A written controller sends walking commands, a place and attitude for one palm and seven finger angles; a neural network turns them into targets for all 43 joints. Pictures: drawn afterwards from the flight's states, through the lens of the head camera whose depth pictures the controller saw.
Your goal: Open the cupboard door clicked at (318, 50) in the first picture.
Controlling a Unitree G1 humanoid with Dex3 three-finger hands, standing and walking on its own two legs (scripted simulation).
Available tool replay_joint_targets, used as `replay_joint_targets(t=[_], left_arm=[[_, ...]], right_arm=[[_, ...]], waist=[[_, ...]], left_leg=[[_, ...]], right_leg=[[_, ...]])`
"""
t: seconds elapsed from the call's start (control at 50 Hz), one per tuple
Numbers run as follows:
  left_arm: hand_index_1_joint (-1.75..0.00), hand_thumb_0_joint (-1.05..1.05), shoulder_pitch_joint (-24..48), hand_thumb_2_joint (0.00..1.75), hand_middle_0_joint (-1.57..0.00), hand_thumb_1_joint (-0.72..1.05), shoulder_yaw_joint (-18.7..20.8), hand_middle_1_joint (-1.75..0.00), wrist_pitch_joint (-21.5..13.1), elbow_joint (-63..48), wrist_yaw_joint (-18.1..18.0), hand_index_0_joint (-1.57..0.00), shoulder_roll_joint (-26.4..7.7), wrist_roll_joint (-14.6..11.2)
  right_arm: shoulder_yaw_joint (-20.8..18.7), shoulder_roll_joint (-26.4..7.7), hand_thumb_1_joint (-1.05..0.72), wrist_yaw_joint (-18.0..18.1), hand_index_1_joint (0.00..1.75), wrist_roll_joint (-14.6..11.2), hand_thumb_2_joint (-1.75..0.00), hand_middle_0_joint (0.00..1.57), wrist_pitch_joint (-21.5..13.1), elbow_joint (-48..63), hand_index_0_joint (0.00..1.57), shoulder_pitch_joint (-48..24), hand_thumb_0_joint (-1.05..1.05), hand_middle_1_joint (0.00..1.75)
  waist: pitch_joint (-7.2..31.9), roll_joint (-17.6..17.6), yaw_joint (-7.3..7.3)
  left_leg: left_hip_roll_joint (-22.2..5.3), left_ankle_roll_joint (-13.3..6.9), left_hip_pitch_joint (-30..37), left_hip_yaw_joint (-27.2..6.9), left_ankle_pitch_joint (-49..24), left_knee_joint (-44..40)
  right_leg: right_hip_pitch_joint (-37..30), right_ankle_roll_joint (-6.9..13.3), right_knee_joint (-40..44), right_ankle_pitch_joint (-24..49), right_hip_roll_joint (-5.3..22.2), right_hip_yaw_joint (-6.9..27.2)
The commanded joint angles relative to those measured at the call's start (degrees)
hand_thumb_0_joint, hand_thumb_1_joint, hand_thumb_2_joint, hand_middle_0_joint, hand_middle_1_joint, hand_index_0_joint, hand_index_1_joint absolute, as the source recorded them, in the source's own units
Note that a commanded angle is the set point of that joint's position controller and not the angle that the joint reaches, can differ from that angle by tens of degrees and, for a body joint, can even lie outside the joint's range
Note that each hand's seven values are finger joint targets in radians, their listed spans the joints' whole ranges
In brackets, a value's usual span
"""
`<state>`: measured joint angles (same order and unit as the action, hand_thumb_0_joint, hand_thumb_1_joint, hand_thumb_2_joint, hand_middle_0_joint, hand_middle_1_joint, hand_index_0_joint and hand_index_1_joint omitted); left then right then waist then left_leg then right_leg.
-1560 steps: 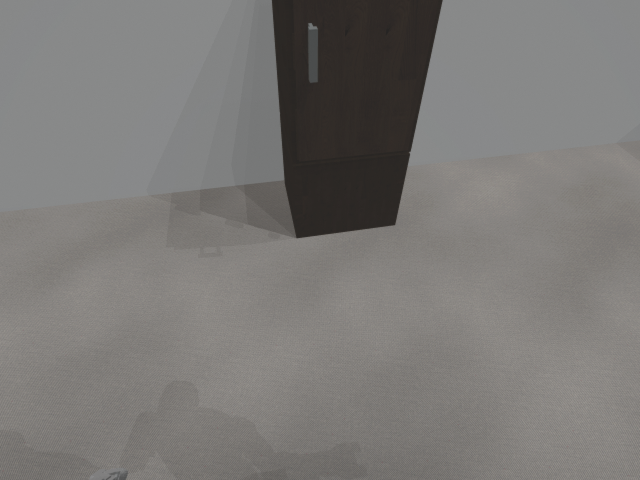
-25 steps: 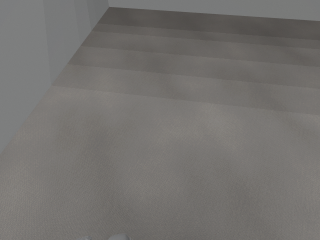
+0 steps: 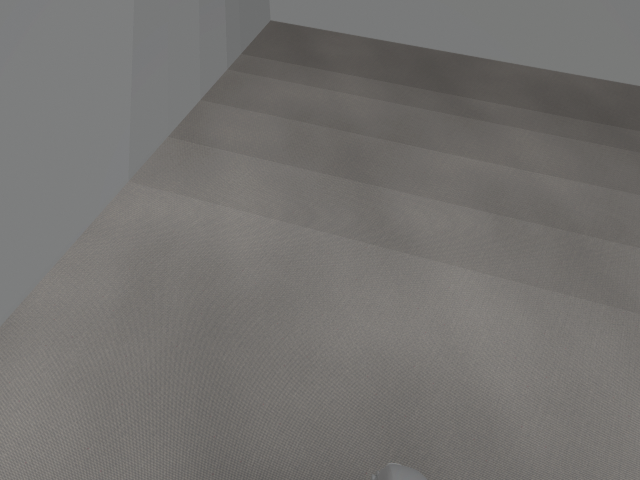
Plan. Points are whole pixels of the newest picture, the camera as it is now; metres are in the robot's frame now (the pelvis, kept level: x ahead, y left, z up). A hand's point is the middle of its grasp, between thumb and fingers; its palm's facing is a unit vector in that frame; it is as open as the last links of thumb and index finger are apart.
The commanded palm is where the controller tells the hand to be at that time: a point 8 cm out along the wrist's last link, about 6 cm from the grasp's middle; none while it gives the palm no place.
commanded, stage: turn to face it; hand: left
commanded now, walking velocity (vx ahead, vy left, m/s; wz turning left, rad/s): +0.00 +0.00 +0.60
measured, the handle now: out of the picture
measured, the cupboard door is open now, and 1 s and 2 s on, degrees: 43 43 43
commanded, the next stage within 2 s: none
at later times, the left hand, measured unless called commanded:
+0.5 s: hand out of the picture +0.09 +0.15 -0.17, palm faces +0.36 -0.90 -0.25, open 7.3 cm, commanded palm none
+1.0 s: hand out of the picture +0.12 +0.13 -0.15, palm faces +0.57 -0.76 -0.30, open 7.4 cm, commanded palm none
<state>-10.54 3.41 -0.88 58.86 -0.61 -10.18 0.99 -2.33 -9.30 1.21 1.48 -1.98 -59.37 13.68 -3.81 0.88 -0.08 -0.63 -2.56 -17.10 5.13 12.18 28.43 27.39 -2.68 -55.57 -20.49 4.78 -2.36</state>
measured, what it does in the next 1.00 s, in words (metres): walks ahead, turning left: right foot, then left foot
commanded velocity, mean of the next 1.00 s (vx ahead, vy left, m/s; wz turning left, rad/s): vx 0.00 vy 0.00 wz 0.60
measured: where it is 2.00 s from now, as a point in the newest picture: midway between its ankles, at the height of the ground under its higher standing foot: outside the picture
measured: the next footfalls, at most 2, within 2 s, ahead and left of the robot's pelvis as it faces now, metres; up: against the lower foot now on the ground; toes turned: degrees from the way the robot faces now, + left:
right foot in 0.16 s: +0.13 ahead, -0.15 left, +0.00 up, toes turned +0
left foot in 0.54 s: +0.12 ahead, +0.08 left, +0.00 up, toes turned +29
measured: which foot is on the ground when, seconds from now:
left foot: down 0.00-0.16, up 0.18-0.52, down 0.54-0.88, up 0.90-1.00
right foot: up 0.00-0.14, down 0.16-0.54, up 0.56-0.86, down 0.88-1.00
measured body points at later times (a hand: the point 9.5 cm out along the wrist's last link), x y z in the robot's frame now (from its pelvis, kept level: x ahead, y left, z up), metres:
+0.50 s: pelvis +0.10 -0.05 +0.00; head +0.15 -0.03 +0.44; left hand +0.07 +0.20 -0.15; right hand +0.31 -0.26 -0.14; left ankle +0.08 +0.07 -0.71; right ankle +0.09 -0.15 -0.74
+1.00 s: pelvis +0.16 -0.09 -0.01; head +0.22 -0.09 +0.44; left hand +0.09 +0.17 -0.13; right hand +0.38 -0.26 -0.17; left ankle +0.06 +0.01 -0.65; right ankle +0.22 -0.18 -0.74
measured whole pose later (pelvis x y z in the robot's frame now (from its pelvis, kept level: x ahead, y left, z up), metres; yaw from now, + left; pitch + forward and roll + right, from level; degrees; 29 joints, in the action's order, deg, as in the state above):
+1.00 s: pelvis +0.16 -0.09 -0.01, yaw +37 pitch +0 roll +2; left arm -10.1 1.9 0.1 49.2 -1.2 -10.7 1.1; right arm -5.2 -14.7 -1.1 1.1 5.1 -53.5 8.5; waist -6.1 -2.4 1.2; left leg 0.7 2.5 -29.7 -1.2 26.5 66.0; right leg 16.6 0.8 -35.3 -19.2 4.8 -6.1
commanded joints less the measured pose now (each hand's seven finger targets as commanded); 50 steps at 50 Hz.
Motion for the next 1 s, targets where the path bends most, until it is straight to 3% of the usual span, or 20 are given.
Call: replay_joint_targets(t=[0.0,0.1,0.14,0.18,0.22,0.26,0.4,0.48,0.5,0.52,0.54,0.58,0.66,0.76,0.82,0.84,0.86,0.88,0.94,0.98], left_arm=[[-0.30,0.00,-2.74,0.90,-0.20,0.90,0.90,-0.30,0.80,-4.30,0.25,-0.20,-2.10,0.14],[-0.30,0.00,-6.53,0.90,-0.20,0.90,1.96,-0.30,-0.37,-5.59,-0.13,-0.20,-6.11,-0.09],[-0.30,0.00,-10.05,0.90,-0.20,0.90,3.47,-0.30,-0.79,-6.11,-0.92,-0.20,-15.56,0.70],[-0.30,0.00,-4.73,0.90,-0.20,0.90,2.74,-0.30,-0.53,-7.69,-1.92,-0.20,-11.42,0.28],[-0.30,0.00,-1.61,0.90,-0.20,0.90,1.64,-0.30,-0.48,-8.57,-1.78,-0.20,-8.58,0.26],[-0.30,0.00,-2.38,0.90,-0.20,0.90,1.52,-0.30,-0.81,-8.49,-1.60,-0.20,-8.55,0.41],[-0.30,0.00,-5.75,0.90,-0.20,0.90,2.43,-0.30,-0.72,-7.81,-1.42,-0.20,-11.68,0.77],[-0.30,0.00,-3.54,0.90,-0.20,0.90,2.90,-0.30,-0.50,-8.75,-0.81,-0.20,-13.57,0.25],[-0.30,0.00,-2.62,0.90,-0.20,0.90,2.76,-0.30,-0.27,-10.10,-0.47,-0.20,-12.38,-0.23],[-0.30,0.00,-0.44,0.90,-0.20,0.90,1.51,-0.30,0.03,-13.18,-0.02,-0.20,-8.27,-0.72],[-0.30,0.00,1.87,0.90,-0.20,0.90,1.34,-0.30,1.08,-15.35,-0.71,-0.20,-9.99,0.06],[-0.30,0.00,3.39,0.90,-0.20,0.90,1.70,-0.30,1.48,-13.89,-0.82,-0.20,-9.04,0.01],[-0.30,0.00,-0.95,0.90,-0.20,0.90,1.88,-0.30,2.45,-11.36,0.11,-0.20,-8.38,0.08],[-0.30,0.00,-0.10,0.90,-0.20,0.90,1.49,-0.30,2.32,-12.60,0.12,-0.20,-7.54,-0.12],[-0.30,0.00,-5.58,0.90,-0.20,0.90,1.79,-0.30,1.38,-11.69,-0.03,-0.20,-8.36,-0.24],[-0.30,0.00,-8.34,0.90,-0.20,0.90,2.49,-0.30,0.67,-11.27,-0.44,-0.20,-11.27,0.23],[-0.30,0.00,-9.22,0.90,-0.20,0.90,3.56,-0.30,0.09,-11.51,-1.04,-0.20,-17.33,1.13],[-0.30,0.00,-8.09,0.90,-0.20,0.90,3.02,-0.30,0.41,-12.39,-1.21,-0.20,-18.42,0.60],[-0.30,0.00,0.12,0.90,-0.20,0.90,1.50,-0.30,0.27,-13.53,-1.55,-0.20,-11.03,0.33],[-0.30,0.00,0.10,0.90,-0.20,0.90,1.31,-0.30,0.00,-13.57,-1.65,-0.20,-10.03,0.42]], right_arm=[[-2.42,-10.22,-0.90,-0.13,0.30,0.10,-0.90,0.20,0.67,3.89,0.20,1.56,0.00,0.30],[-3.24,-10.76,-0.90,-0.55,0.30,-0.37,-0.90,0.20,2.29,6.09,0.20,-2.07,0.00,0.30],[-2.92,-6.21,-0.90,-1.08,0.30,-0.87,-0.90,0.20,2.45,8.36,0.20,-0.67,0.00,0.30],[-3.43,-7.14,-0.90,-1.06,0.30,-0.72,-0.90,0.20,3.64,7.64,0.20,-1.63,0.00,0.30],[-2.56,-5.74,-0.90,-1.92,0.30,-0.54,-0.90,0.20,4.17,7.17,0.20,-3.19,0.00,0.30],[-2.18,-5.03,-0.90,-2.34,0.30,-0.56,-0.90,0.20,4.51,7.45,0.20,-3.63,0.00,0.30],[-1.37,-5.00,-0.90,-3.07,0.30,-0.76,-0.90,0.20,4.21,10.46,0.20,-9.07,0.00,0.30],[-2.30,-8.63,-0.90,-2.97,0.30,-0.31,-0.90,0.20,3.83,10.82,0.20,-3.91,0.00,0.30],[-3.55,-13.61,-0.90,-2.76,0.30,0.14,-0.90,0.20,3.37,9.93,0.20,0.91,0.00,0.30],[-5.28,-20.62,-0.90,-2.31,0.30,0.35,-0.90,0.20,3.19,9.94,0.20,4.82,0.00,0.30],[-4.94,-21.80,-0.90,-2.07,0.30,-0.25,-0.90,0.20,3.76,9.11,0.20,6.79,0.00,0.30],[-4.55,-18.72,-0.90,-0.80,0.30,-0.20,-0.90,0.20,3.08,11.20,0.20,0.46,0.00,0.30],[-3.47,-16.05,-0.90,-0.72,0.30,-0.09,-0.90,0.20,2.57,12.43,0.20,-5.44,0.00,0.30],[-4.28,-16.43,-0.90,-1.18,0.30,0.25,-0.90,0.20,3.22,12.23,0.20,-5.75,0.00,0.30],[-4.58,-15.79,-0.90,-1.22,0.30,-0.21,-0.90,0.20,3.84,13.08,0.20,-8.64,0.00,0.30],[-4.38,-13.36,-0.90,-1.43,0.30,-0.74,-0.90,0.20,3.86,13.68,0.20,-8.92,0.00,0.30],[-3.66,-8.58,-0.90,-1.81,0.30,-1.05,-0.90,0.20,3.74,14.95,0.20,-7.82,0.00,0.30],[-4.04,-10.50,-0.90,-2.04,0.30,-0.71,-0.90,0.20,3.99,15.31,0.20,-8.56,0.00,0.30],[-3.82,-9.11,-0.90,-2.62,0.30,-0.40,-0.90,0.20,5.14,11.85,0.20,-7.51,0.00,0.30],[-3.31,-7.74,-0.90,-3.05,0.30,-0.71,-0.90,0.20,5.48,10.75,0.20,-6.48,0.00,0.30]], waist=[[4.70,-8.71,-0.08],[5.92,-4.77,-2.95],[9.65,19.27,-4.36],[6.79,13.88,-1.71],[4.30,9.04,-0.12],[4.64,9.97,-0.04],[5.55,10.90,-1.72],[8.57,6.84,2.41],[12.27,-2.94,5.49],[13.27,-20.76,7.46],[13.40,-10.76,7.20],[9.72,-13.85,4.85],[6.55,-9.14,0.42],[6.39,-9.77,0.68],[7.29,-8.97,-2.11],[7.65,-0.99,-3.71],[7.63,18.84,-3.96],[7.14,15.77,-4.20],[3.58,11.72,0.70],[4.62,11.74,1.07]], left_leg=[[-12.66,-6.48,-1.64,-12.30,-15.75,-10.26],[-7.95,-1.71,-6.84,-13.58,-7.61,0.10],[2.99,4.65,-18.46,-2.57,26.11,28.18],[-1.88,4.83,-19.12,-6.62,20.89,42.95],[-3.35,5.67,-17.90,-5.15,14.76,42.99],[-2.95,6.28,-16.44,-3.01,13.70,36.54],[-1.10,5.21,-10.90,2.55,11.85,16.02],[0.46,3.18,5.11,4.25,0.70,1.20],[-6.86,-0.27,16.69,-4.32,-14.14,-2.57],[-24.51,-10.97,23.08,-28.39,-40.99,-5.15],[-27.68,-14.18,19.79,-27.02,-34.95,-4.68],[-21.03,-10.74,13.45,-23.57,-25.83,-5.84],[-13.43,-6.60,6.94,-14.68,-22.39,-7.00],[-11.48,-6.07,2.33,-17.33,-13.87,-6.32],[-8.94,-3.44,-4.40,-18.11,-9.66,-0.97],[-4.32,-0.17,-10.48,-14.87,-0.73,6.25],[5.01,4.94,-20.28,-4.76,19.39,22.50],[2.70,4.49,-17.62,-7.76,24.78,35.54],[-1.07,5.64,-17.73,-7.64,13.62,46.66],[-1.26,6.30,-15.79,-5.33,11.53,41.68]], right_leg=[[-5.99,-1.22,7.61,2.43,-1.29,-1.65],[-21.43,-0.71,29.23,11.49,-1.33,-1.15],[-28.90,9.88,38.73,24.73,25.30,21.51],[-22.42,12.09,38.12,23.17,23.22,17.60],[-19.31,9.50,35.88,29.48,17.00,4.67],[-21.51,8.13,34.29,37.08,15.28,-0.99],[-27.87,7.69,29.11,48.76,16.34,-6.67],[-20.63,4.42,17.43,43.45,15.69,-10.51],[-10.09,1.44,6.25,28.21,12.52,-12.02],[6.32,-2.86,-9.08,-17.24,3.13,-10.49],[6.88,-1.78,-13.64,-19.60,2.72,-1.55],[9.43,-2.22,-15.05,-12.57,2.97,1.88],[3.95,-2.75,-8.99,-3.84,1.14,1.48],[-4.64,-2.19,7.66,-4.51,-2.26,-0.72],[-17.21,-1.56,23.37,4.49,-4.11,-2.24],[-23.98,-0.21,33.10,6.35,1.80,3.33],[-28.01,6.32,39.61,12.75,19.40,22.65],[-20.36,11.20,39.58,17.38,25.64,22.73],[-16.27,8.94,35.45,24.25,15.04,8.13],[-18.19,7.48,34.82,28.82,13.22,2.00]])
